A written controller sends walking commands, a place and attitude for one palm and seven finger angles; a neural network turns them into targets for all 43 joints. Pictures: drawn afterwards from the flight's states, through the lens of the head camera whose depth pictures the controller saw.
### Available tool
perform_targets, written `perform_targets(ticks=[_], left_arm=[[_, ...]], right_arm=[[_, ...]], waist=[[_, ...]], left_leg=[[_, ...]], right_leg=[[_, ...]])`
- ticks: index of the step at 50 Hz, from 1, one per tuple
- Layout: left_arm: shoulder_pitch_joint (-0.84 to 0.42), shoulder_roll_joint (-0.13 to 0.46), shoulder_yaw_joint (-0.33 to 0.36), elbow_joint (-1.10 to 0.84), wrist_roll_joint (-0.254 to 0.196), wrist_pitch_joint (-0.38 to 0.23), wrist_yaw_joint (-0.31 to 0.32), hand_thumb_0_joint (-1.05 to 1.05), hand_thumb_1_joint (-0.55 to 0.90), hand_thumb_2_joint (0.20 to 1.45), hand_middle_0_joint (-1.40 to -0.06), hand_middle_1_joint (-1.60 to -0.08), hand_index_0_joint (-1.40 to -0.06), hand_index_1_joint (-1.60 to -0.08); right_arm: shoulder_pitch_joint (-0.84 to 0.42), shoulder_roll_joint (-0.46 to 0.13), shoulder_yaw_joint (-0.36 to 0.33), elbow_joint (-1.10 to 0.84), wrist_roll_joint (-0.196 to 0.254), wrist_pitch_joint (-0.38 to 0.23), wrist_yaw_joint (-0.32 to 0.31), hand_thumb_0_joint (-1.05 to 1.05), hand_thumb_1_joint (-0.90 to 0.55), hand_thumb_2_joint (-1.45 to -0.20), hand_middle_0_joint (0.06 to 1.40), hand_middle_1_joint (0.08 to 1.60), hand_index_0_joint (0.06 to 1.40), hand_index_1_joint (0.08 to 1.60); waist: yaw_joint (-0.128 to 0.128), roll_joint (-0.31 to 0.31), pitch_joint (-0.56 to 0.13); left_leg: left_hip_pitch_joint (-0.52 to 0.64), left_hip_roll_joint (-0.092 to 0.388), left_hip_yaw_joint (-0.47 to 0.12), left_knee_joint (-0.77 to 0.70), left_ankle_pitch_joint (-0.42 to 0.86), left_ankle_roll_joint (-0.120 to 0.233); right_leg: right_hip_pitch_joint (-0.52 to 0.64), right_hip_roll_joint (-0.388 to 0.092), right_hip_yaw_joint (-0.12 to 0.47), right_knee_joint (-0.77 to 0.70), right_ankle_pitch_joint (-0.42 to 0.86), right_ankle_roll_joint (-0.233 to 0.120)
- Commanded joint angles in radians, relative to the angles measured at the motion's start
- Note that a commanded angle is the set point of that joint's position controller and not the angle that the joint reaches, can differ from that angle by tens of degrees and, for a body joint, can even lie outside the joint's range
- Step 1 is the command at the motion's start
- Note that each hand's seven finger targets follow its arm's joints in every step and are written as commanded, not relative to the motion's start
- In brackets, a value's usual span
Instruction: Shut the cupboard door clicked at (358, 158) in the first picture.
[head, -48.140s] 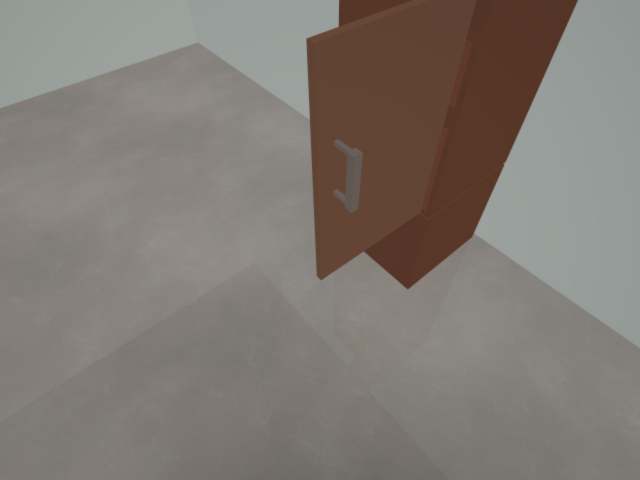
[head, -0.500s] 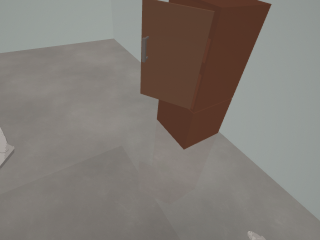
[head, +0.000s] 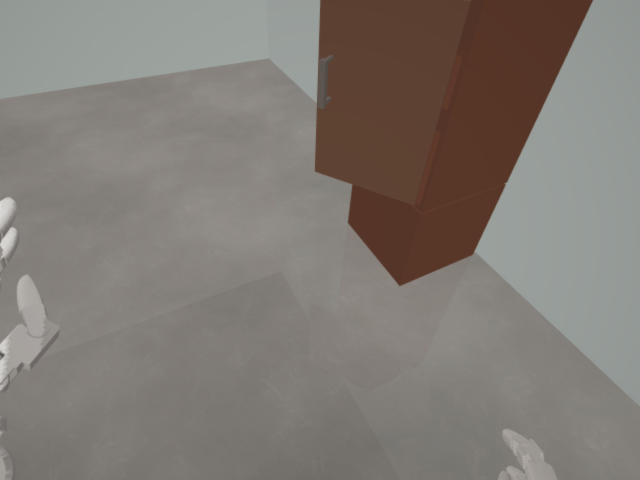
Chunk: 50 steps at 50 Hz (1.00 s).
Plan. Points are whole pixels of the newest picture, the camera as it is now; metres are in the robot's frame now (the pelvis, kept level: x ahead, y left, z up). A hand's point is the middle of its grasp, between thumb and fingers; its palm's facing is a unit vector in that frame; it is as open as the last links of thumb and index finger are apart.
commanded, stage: stop stepping back and stand still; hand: left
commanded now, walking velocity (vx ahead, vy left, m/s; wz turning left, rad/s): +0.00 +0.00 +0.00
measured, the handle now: (326, 82) +1.14 +0.06 +0.00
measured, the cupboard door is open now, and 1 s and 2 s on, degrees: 35 35 35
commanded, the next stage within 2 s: let the arm hang, fingers relaxed in 0.48 s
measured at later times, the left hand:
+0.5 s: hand (70, 285) +0.25 +0.27 +0.17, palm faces +0.38 -0.79 -0.48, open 7.4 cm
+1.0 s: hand out of the picture -0.01 +0.21 -0.17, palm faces +0.00 -0.98 -0.19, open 7.0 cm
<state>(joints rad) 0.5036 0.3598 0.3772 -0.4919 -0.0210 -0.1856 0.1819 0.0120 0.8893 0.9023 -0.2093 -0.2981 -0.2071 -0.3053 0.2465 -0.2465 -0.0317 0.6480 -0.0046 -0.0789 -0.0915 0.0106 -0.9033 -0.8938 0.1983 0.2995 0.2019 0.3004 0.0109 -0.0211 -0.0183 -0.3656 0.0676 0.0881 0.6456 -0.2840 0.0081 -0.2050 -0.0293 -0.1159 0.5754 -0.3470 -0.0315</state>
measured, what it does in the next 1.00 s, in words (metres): steps on the spot: left foot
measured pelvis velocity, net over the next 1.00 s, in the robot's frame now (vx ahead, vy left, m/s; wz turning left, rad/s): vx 0.00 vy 0.03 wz -0.01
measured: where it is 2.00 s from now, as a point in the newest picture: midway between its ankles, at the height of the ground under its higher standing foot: outside the picture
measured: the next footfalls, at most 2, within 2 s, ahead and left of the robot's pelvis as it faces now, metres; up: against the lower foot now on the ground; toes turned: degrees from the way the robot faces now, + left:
left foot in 0.02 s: +0.10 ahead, +0.14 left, +0.00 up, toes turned +6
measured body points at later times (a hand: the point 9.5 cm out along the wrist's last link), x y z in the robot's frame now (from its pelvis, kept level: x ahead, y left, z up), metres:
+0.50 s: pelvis +0.04 +0.02 +0.00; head +0.05 +0.02 +0.45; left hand +0.22 +0.31 +0.19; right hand +0.18 -0.21 -0.09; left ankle +0.06 +0.13 -0.73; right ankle -0.02 -0.10 -0.73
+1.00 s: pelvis +0.00 +0.03 +0.01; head +0.02 +0.04 +0.46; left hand -0.01 +0.27 -0.15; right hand +0.02 -0.22 -0.14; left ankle +0.06 +0.13 -0.73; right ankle -0.02 -0.10 -0.73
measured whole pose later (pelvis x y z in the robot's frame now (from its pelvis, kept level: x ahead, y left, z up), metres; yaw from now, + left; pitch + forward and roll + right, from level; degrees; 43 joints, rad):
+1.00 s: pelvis +0.00 +0.03 +0.01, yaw +0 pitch -1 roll -1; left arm 0.34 0.20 0.01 1.03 0.01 0.04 0.01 -0.01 0.98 0.90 -0.21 -0.30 -0.20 -0.30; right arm 0.27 -0.21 0.01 1.02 -0.02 0.04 0.00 0.00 -0.91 -0.89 0.20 0.30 0.20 0.30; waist 0.00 -0.02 0.06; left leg -0.29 0.04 0.10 0.46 -0.16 0.02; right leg -0.16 -0.04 -0.08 0.45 -0.28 0.01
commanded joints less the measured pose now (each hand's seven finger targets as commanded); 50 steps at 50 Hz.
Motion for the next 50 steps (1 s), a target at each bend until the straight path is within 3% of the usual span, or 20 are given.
perform_targets(ticks=[1,2,3,4,6,9,12,16,23,28,29,30,32,33,36,37,40,41,46,50], left_arm=[[-0.094,0.259,0.183,-0.296,-0.009,-0.09,0.036,0.0,0.9,0.9,-0.2,-0.3,-0.2,-0.3],[-0.063,0.251,0.187,-0.244,-0.016,-0.09,0.029,0.0,0.9,0.9,-0.2,-0.3,-0.2,-0.3],[-0.028,0.269,0.221,-0.209,-0.018,-0.084,0.019,0.0,0.9,0.9,-0.2,-0.3,-0.2,-0.3],[-0.037,0.246,0.197,-0.209,-0.012,-0.082,0.012,0.0,0.9,0.9,-0.2,-0.3,-0.2,-0.3],[-0.013,0.239,0.195,-0.204,-0.014,-0.082,0.007,0.0,0.9,0.9,-0.2,-0.3,-0.2,-0.3],[0.049,0.207,0.158,-0.194,-0.029,-0.06,0.003,0.0,0.9,0.9,-0.2,-0.3,-0.2,-0.3],[0.042,0.234,0.171,-0.207,-0.029,-0.048,0.011,0.0,0.9,0.9,-0.2,-0.3,-0.2,-0.3],[0.029,0.256,0.184,-0.224,-0.029,-0.044,0.01,0.0,0.9,0.9,-0.2,-0.3,-0.2,-0.3],[0.058,0.246,0.185,-0.209,-0.033,-0.041,0.007,0.0,0.9,0.9,-0.2,-0.3,-0.2,-0.3],[0.074,0.238,0.186,-0.181,-0.036,-0.039,0.006,0.0,0.9,0.9,-0.2,-0.3,-0.2,-0.3],[-0.033,0.063,-0.286,0.53,0.038,0.104,-0.143,0.0,0.9,0.9,-0.2,-0.3,-0.2,-0.3],[-0.053,0.036,-0.27,0.569,0.034,0.18,-0.166,0.0,0.9,0.9,-0.2,-0.3,-0.2,-0.3],[-0.109,0.027,-0.286,0.671,0.038,0.189,-0.182,0.0,0.9,0.9,-0.2,-0.3,-0.2,-0.3],[-0.146,0.048,-0.293,0.731,0.043,0.185,-0.185,0.0,0.9,0.9,-0.2,-0.3,-0.2,-0.3],[-0.205,0.067,-0.311,0.935,0.043,0.177,-0.18,0.0,0.9,0.9,-0.2,-0.3,-0.2,-0.3],[-0.22,0.062,-0.32,1.004,0.042,0.18,-0.176,0.0,0.9,0.9,-0.2,-0.3,-0.2,-0.3],[-0.235,0.029,-0.347,1.181,0.036,0.191,-0.166,0.0,0.9,0.9,-0.2,-0.3,-0.2,-0.3],[-0.232,0.019,-0.35,1.236,0.034,0.193,-0.165,0.0,0.9,0.9,-0.2,-0.3,-0.2,-0.3],[-0.17,-0.034,-0.344,1.431,0.036,0.192,-0.163,0.0,0.9,0.9,-0.2,-0.3,-0.2,-0.3],[-0.142,-0.057,-0.354,1.525,0.035,0.184,-0.161,0.0,0.9,0.9,-0.2,-0.3,-0.2,-0.3]], right_arm=[[-0.109,-0.106,-0.033,-0.178,0.01,-0.057,-0.012,0.0,-0.9,-0.9,0.2,0.3,0.2,0.3],[-0.106,-0.093,-0.025,-0.175,0.016,-0.054,-0.006,0.0,-0.9,-0.9,0.2,0.3,0.2,0.3],[-0.11,-0.079,-0.019,-0.166,0.005,-0.059,-0.005,0.0,-0.9,-0.9,0.2,0.3,0.2,0.3],[-0.115,-0.071,-0.009,-0.169,0.006,-0.058,-0.001,0.0,-0.9,-0.9,0.2,0.3,0.2,0.3],[-0.099,-0.074,-0.008,-0.17,0.016,-0.061,0.008,0.0,-0.9,-0.9,0.2,0.3,0.2,0.3],[-0.081,-0.069,-0.015,-0.181,0.029,-0.047,0.025,0.0,-0.9,-0.9,0.2,0.3,0.2,0.3],[-0.085,-0.06,-0.006,-0.181,0.026,-0.029,0.024,0.0,-0.9,-0.9,0.2,0.3,0.2,0.3],[-0.1,-0.056,0.004,-0.188,0.024,-0.017,0.015,0.0,-0.9,-0.9,0.2,0.3,0.2,0.3],[-0.105,-0.057,0.004,-0.187,0.027,-0.011,0.015,0.0,-0.9,-0.9,0.2,0.3,0.2,0.3],[-0.106,-0.063,0.001,-0.185,0.027,-0.013,0.014,0.0,-0.9,-0.9,0.2,0.3,0.2,0.3],[-0.188,-0.263,-0.032,-0.031,0.028,-0.076,0.106,0.0,-0.9,-0.9,0.2,0.3,0.2,0.3],[-0.114,-0.223,-0.042,-0.009,0.016,-0.029,0.109,0.0,-0.9,-0.9,0.2,0.3,0.2,0.3],[-0.098,-0.199,-0.014,-0.003,0.003,0.013,0.105,0.0,-0.9,-0.9,0.2,0.3,0.2,0.3],[-0.097,-0.205,-0.011,0.005,-0.003,0.024,0.104,0.0,-0.9,-0.9,0.2,0.3,0.2,0.3],[-0.089,-0.198,-0.001,0.051,-0.014,0.049,0.101,0.0,-0.9,-0.9,0.2,0.3,0.2,0.3],[-0.081,-0.183,0.004,0.075,-0.017,0.06,0.101,0.0,-0.9,-0.9,0.2,0.3,0.2,0.3],[-0.068,-0.143,0.021,0.152,-0.022,0.08,0.1,0.0,-0.9,-0.9,0.2,0.3,0.2,0.3],[-0.069,-0.137,0.023,0.178,-0.021,0.083,0.097,0.0,-0.9,-0.9,0.2,0.3,0.2,0.3],[-0.026,-0.09,0.016,0.287,-0.02,0.092,0.082,0.0,-0.9,-0.9,0.2,0.3,0.2,0.3],[0.031,-0.075,0.008,0.351,-0.012,0.089,0.071,0.0,-0.9,-0.9,0.2,0.3,0.2,0.3]], waist=[[-0.013,0.251,-0.039],[-0.013,0.268,-0.057],[-0.014,0.315,-0.045],[-0.018,0.286,-0.014],[-0.015,0.188,-0.036],[-0.033,0.018,-0.119],[-0.031,-0.005,-0.168],[-0.026,0.054,-0.171],[-0.024,0.089,-0.132],[-0.023,0.068,-0.101],[-0.044,0.106,0.0],[-0.032,0.116,-0.067],[-0.012,0.066,-0.05],[-0.01,-0.042,-0.044],[-0.022,-0.173,-0.052],[-0.025,-0.172,-0.045],[-0.028,0.001,-0.036],[-0.025,0.057,-0.011],[-0.017,0.177,0.037],[-0.023,0.096,0.042]], left_leg=[[0.242,0.142,-0.233,-0.257,0.106,0.081],[0.198,0.189,-0.299,-0.302,0.072,0.094],[0.14,0.202,-0.315,-0.342,0.043,0.1],[0.067,0.2,-0.287,-0.344,0.028,0.096],[0.054,0.139,-0.175,-0.254,0.095,0.061],[0.075,0.042,-0.048,-0.089,0.251,0.003],[0.122,0.03,-0.027,-0.098,0.348,0.0],[0.191,0.058,-0.047,-0.128,0.484,0.012],[0.144,0.058,-0.061,-0.162,0.377,0.006],[0.109,0.055,-0.069,-0.191,0.248,0.006],[0.059,0.069,-0.055,-0.064,0.41,0.005],[0.104,0.08,-0.057,-0.095,0.357,0.004],[0.023,0.097,-0.108,-0.15,0.218,0.037],[0.025,0.092,-0.125,-0.156,0.223,0.038],[0.097,0.05,-0.112,-0.128,0.248,0.026],[0.124,0.039,-0.101,-0.13,0.254,0.021],[0.159,0.044,-0.098,-0.201,0.256,0.012],[0.149,0.046,-0.106,-0.234,0.199,0.013],[0.125,0.038,-0.109,-0.319,-0.034,0.012],[0.165,0.049,-0.11,-0.327,-0.014,0.016]], right_leg=[[-0.174,-0.02,0.116,0.041,0.018,0.002],[-0.148,0.017,0.074,0.063,-0.035,0.026],[-0.116,0.016,0.066,0.07,-0.052,0.034],[-0.061,0.012,0.062,0.043,-0.042,0.036],[0.021,0.005,0.074,-0.105,0.099,0.034],[0.088,-0.088,0.198,-0.124,0.444,-0.011],[0.116,-0.109,0.188,-0.087,0.652,-0.004],[0.084,-0.059,0.125,-0.07,0.597,0.026],[0.081,-0.05,0.118,-0.116,0.45,0.024],[0.059,-0.047,0.128,-0.155,0.342,0.025],[-0.063,-0.119,0.067,-0.023,0.466,0.011],[-0.085,-0.1,0.114,-0.051,0.325,0.01],[-0.07,-0.065,0.083,-0.05,0.147,0.021],[-0.056,-0.057,0.092,-0.062,0.142,0.012],[-0.059,-0.109,0.149,-0.113,0.216,-0.014],[-0.069,-0.119,0.157,-0.125,0.231,-0.017],[-0.04,-0.095,0.149,-0.14,0.159,0.002],[-0.039,-0.084,0.147,-0.158,0.103,0.007],[-0.017,-0.069,0.146,-0.232,0.045,-0.005],[-0.02,-0.071,0.141,-0.264,0.072,-0.007]])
